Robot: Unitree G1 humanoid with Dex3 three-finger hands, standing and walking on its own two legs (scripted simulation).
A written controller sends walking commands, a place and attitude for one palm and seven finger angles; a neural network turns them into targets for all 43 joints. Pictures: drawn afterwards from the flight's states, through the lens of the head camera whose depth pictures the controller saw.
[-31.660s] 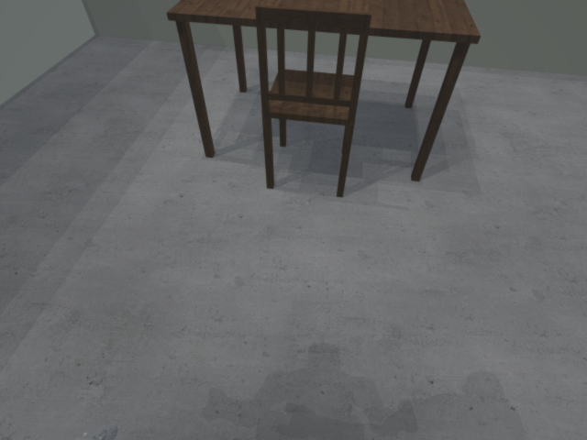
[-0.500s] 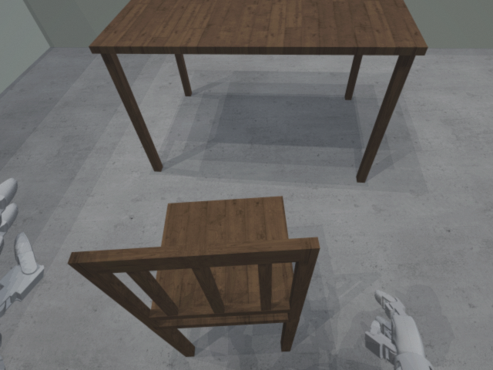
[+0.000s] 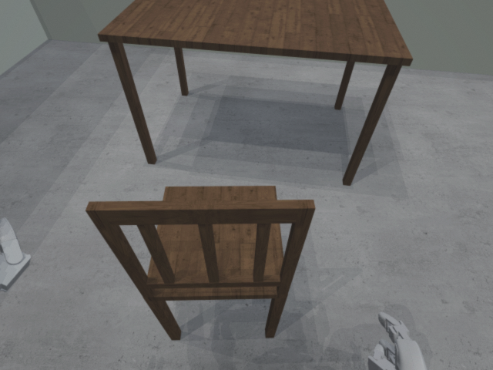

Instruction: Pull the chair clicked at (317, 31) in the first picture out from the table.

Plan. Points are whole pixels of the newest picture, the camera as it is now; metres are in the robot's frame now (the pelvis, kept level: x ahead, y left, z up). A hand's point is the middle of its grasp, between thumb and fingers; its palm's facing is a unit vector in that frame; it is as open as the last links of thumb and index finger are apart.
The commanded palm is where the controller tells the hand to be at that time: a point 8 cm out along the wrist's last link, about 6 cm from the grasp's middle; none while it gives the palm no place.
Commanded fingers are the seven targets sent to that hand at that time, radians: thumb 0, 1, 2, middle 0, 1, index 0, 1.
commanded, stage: step back with the hand held close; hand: left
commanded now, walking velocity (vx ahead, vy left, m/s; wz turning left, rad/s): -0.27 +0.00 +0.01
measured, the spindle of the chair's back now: (210, 254) +0.36 +0.10 -0.11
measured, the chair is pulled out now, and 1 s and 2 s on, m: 0.67 0.67 0.67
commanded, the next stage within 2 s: stop stepping back and stand still in 1.56 s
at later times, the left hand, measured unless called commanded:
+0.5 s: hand out of the picture +0.16 +0.28 +0.18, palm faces +0.54 -0.69 -0.49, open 7.4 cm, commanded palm +0.09 +0.31 +0.19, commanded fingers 0.00 0.90 0.90 -0.20 -0.30 -0.20 -0.30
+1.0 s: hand out of the picture +0.15 +0.28 +0.18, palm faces +0.56 -0.68 -0.48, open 7.4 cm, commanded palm +0.08 +0.31 +0.19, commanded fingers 0.00 0.90 0.90 -0.20 -0.30 -0.20 -0.30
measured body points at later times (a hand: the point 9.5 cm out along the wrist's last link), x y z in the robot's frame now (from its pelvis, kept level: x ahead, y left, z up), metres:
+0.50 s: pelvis -0.03 +0.00 -0.02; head +0.00 +0.02 +0.43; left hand +0.12 +0.32 +0.20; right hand +0.15 -0.23 -0.10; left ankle +0.04 +0.14 -0.73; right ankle +0.09 -0.13 -0.73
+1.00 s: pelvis -0.03 +0.00 -0.02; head +0.01 +0.02 +0.43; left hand +0.12 +0.31 +0.20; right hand +0.15 -0.23 -0.11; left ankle +0.04 +0.14 -0.72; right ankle +0.09 -0.13 -0.73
